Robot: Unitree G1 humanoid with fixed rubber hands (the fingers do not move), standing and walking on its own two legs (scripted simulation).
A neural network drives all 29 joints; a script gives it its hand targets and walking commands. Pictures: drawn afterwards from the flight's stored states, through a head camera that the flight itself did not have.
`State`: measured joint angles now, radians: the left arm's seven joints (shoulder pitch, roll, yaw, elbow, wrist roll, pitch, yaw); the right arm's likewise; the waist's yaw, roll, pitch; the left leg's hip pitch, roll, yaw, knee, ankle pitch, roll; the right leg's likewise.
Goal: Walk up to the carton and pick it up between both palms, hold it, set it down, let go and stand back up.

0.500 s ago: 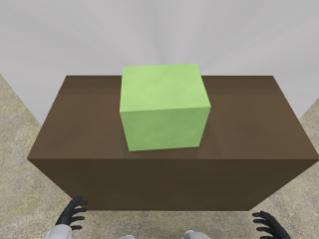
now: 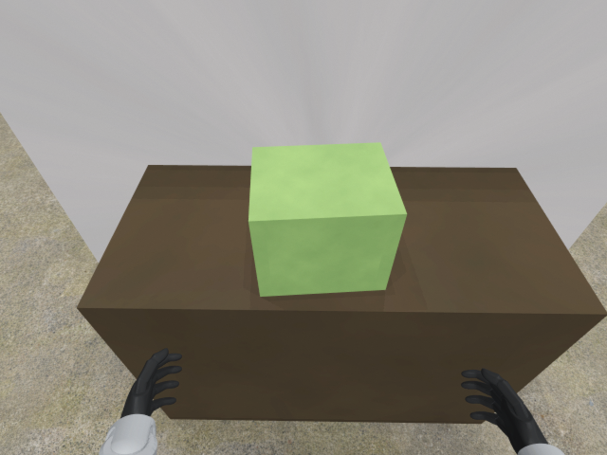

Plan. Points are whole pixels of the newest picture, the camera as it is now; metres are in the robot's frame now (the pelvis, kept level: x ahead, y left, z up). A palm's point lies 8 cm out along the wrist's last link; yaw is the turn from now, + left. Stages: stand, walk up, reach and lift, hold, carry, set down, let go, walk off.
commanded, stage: reach and lift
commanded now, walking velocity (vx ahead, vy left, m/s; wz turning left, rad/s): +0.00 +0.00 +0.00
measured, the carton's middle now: (320, 219) +0.52 -0.01 -0.01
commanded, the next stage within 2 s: none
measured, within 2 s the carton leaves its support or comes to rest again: neither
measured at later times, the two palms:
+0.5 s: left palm (155, 371) +0.24 +0.21 +0.01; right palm (512, 378) +0.23 -0.24 +0.01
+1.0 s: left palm (171, 327) +0.29 +0.20 +0.03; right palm (489, 319) +0.30 -0.23 +0.03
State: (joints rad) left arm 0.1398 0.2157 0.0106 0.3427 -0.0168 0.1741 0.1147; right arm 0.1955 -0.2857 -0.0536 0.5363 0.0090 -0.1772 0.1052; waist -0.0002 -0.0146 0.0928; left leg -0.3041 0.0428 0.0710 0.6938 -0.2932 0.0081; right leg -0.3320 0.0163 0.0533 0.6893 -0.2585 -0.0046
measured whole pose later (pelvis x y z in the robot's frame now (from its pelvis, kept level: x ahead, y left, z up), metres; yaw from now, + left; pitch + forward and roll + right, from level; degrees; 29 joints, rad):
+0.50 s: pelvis +0.02 -0.01 +0.01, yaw +0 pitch -4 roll +2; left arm 0.14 0.20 -0.01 0.29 -0.18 -0.03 0.11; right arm 0.19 -0.26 -0.05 0.33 0.12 -0.14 0.07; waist 0.00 -0.02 0.06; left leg -0.26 0.02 0.07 0.58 -0.25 -0.01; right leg -0.31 0.00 0.05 0.63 -0.25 0.00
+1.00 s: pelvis +0.05 +0.00 +0.02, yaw +0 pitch +0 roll +1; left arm 0.10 0.20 -0.06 0.21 -0.19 -0.03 0.14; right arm 0.06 -0.26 -0.05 0.33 0.17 -0.15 0.08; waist 0.00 -0.02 0.06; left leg -0.26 0.02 0.07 0.53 -0.26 -0.01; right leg -0.31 0.00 0.05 0.57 -0.26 0.00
